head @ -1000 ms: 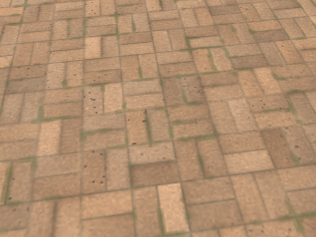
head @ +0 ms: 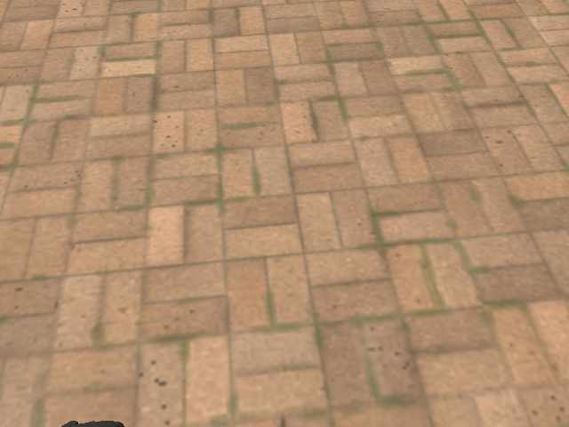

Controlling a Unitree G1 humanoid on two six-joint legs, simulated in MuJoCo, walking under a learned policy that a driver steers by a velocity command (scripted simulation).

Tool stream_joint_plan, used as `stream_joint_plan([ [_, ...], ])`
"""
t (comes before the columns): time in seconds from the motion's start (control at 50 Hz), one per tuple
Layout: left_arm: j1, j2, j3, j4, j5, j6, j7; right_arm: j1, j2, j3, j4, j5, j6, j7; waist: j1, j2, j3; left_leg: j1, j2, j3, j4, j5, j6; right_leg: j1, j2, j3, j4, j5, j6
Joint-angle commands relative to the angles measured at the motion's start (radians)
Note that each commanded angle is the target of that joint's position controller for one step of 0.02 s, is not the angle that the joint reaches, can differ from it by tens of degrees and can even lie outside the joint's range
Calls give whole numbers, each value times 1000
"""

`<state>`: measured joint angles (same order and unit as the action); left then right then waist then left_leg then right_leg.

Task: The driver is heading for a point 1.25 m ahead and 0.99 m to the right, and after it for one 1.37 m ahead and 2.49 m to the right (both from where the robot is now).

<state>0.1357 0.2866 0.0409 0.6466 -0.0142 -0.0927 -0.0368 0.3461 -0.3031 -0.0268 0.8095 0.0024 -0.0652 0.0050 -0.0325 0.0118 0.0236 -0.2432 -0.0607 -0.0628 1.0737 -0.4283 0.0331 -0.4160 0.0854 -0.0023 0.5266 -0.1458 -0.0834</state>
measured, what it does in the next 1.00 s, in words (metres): walks ahead, turning right: left foot, then right foot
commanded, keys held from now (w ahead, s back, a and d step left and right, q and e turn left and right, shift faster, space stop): w+e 1.00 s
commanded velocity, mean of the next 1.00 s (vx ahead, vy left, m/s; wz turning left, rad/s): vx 0.50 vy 0.00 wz -0.54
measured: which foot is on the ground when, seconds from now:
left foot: up 0.00-0.36, down 0.38-0.88, up 0.90-1.00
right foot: down 0.00-0.38, up 0.40-0.86, down 0.88-1.00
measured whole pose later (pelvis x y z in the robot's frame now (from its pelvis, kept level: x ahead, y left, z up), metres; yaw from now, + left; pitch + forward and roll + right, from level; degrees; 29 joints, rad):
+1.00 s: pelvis +0.50 -0.13 +0.00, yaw -36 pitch +1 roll +1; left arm 0.18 0.30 0.06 0.60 -0.02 -0.04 -0.04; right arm 0.26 -0.32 -0.05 0.79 0.02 -0.09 0.01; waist -0.03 0.01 0.07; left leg -0.34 0.05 -0.01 1.18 -0.43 -0.01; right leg -0.42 0.07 0.00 0.58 -0.18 -0.09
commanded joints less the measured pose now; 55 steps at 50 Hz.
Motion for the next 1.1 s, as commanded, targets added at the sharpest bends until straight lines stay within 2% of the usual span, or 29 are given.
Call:
stream_joint_plan([
  [0.02,154,135,45,-28,8,14,13,-121,-136,-27,-142,1,-63,14,84,-2,-49,-511,108,-45,124,70,-15,442,-314,503,-266,-27,-213],
  [0.04,130,123,40,-37,15,13,15,-109,-135,-33,-142,-16,-60,10,50,-11,-32,-455,133,-43,60,103,-25,361,-281,451,-287,67,-203],
  [0.1,104,131,43,-40,8,14,22,-77,-102,-28,-143,-25,-40,1,11,-69,-33,-381,137,-9,-60,135,-77,227,-233,364,-317,209,-214],
  [0.2,180,175,60,5,-7,30,48,-276,-48,-8,-193,-22,-41,0,79,-74,-18,-250,76,15,-426,471,-112,103,-150,266,-299,180,-145],
  [0.3,243,166,62,37,-18,48,56,-347,-94,-29,-218,2,-54,11,88,-102,-31,-190,50,-41,-578,457,-85,230,-194,400,-198,59,-106],
  [0.34,226,163,64,35,-13,56,57,-298,-117,-43,-207,6,-62,10,52,-128,-38,-119,53,-35,-612,378,-50,263,-206,443,-130,79,-87],
  [0.36,218,141,57,31,-10,58,55,-223,-135,-56,-190,1,-66,4,11,-124,-74,0,64,-23,-653,375,-21,246,-171,426,-56,108,-61],
  [0.38,212,88,37,17,0,54,49,-98,-176,-71,-179,-15,-69,-4,-49,-71,-189,227,183,-118,-630,343,40,164,-121,366,155,58,-29],
  [0.4,330,22,15,-2,-16,45,49,25,-257,-96,-156,-29,-55,-11,-39,173,-347,595,412,-482,-652,181,193,-154,20,207,484,-235,46],
  [0.42,349,77,17,-9,-22,40,51,54,-214,-91,-139,-2,-44,-2,-38,286,-348,613,497,-734,-738,-40,231,-326,-26,179,669,-451,63],
  [0.44,275,153,39,-2,-24,44,51,5,-143,-72,-152,2,-39,-4,-55,163,-205,490,456,-626,-767,-108,190,-380,-77,189,744,-371,72],
  [0.46,205,161,44,-13,-16,51,52,-42,-118,-63,-158,-4,-32,-6,-49,89,-113,371,414,-483,-777,-15,157,-371,-109,149,751,-297,80],
  [0.48,165,150,46,-26,-6,52,49,-81,-96,-55,-151,-9,-29,-5,-32,68,-44,264,371,-378,-806,96,148,-354,-136,137,710,-243,84],
  [0.52,164,115,46,-32,-12,62,41,-117,-71,-48,-139,-17,-33,-6,5,111,-2,145,316,-234,-861,216,134,-283,-179,118,658,-187,85],
  [0.56,149,79,39,-43,-13,71,36,-119,-80,-54,-122,-9,-42,-4,13,108,7,112,310,-146,-900,297,151,-279,-192,99,617,-152,93],
  [0.62,96,62,32,-66,-5,72,31,-111,-117,-69,-94,-10,-46,-4,10,68,10,136,325,-51,-923,421,171,-313,-205,99,502,-47,106],
  [0.72,-43,41,20,-98,-8,56,1,-85,-153,-75,-58,1,-32,-8,-36,45,33,175,300,114,-921,494,130,-247,-185,30,231,167,85],
  [0.8,-123,56,24,-142,-11,59,-20,-42,-189,-88,-26,21,-12,-8,-45,48,58,283,339,167,-876,584,101,-230,-162,-16,124,88,40],
  [0.84,-87,88,41,-148,-4,64,-22,-44,-219,-97,-23,30,1,-13,-4,74,14,321,340,209,-751,896,79,-128,-104,-69,102,-18,-1],
  [0.86,-1,120,60,-131,-1,68,-19,-49,-231,-101,-25,33,9,-17,52,79,-42,314,327,235,-612,1043,64,-4,-61,-97,81,-42,-28],
  [0.88,167,170,91,-85,-4,73,-9,-54,-214,-94,-30,32,13,-22,141,53,-128,221,292,267,-400,1055,33,240,-19,-101,27,15,-66],
  [0.9,325,254,122,-51,-12,84,13,-27,-155,-69,-50,-1,8,-23,193,-84,-227,-45,244,270,-79,673,-11,554,-162,134,16,29,-131],
  [0.92,271,345,123,-74,-16,71,12,48,-36,-27,-113,-28,-20,-8,67,-307,-338,-446,35,136,229,-168,-60,811,-394,727,-122,-207,-317],
  [0.94,297,245,98,-90,-12,56,6,-72,-138,-46,-116,9,-50,5,156,-169,-376,-544,65,-35,306,-145,-44,814,-411,798,-222,-291,-299],
  [0.96,263,205,83,-77,-3,42,5,-146,-163,-53,-145,38,-66,10,150,-137,-228,-602,102,-21,274,-43,-25,705,-382,656,-233,-205,-257],
  [0.98,206,186,76,-78,-4,36,6,-153,-147,-47,-139,24,-74,4,106,-52,-154,-555,142,-20,191,40,-21,563,-337,545,-232,-92,-228],
  [1.0,145,164,69,-88,1,36,8,-149,-147,-52,-130,0,-74,-2,66,-34,-107,-490,167,-20,110,86,-31,440,-302,464,-240,25,-209],
  [1.02,109,145,60,-101,14,35,12,-131,-150,-56,-125,-8,-64,-1,32,-54,-93,-425,182,-27,77,117,-38,359,-277,420,-262,100,-205],
  [1.1,113,159,63,-74,8,27,33,-157,-103,-46,-130,-22,-31,-3,15,-53,-49,-378,161,4,-86,215,-97,206,-233,318,-305,233,-216],
])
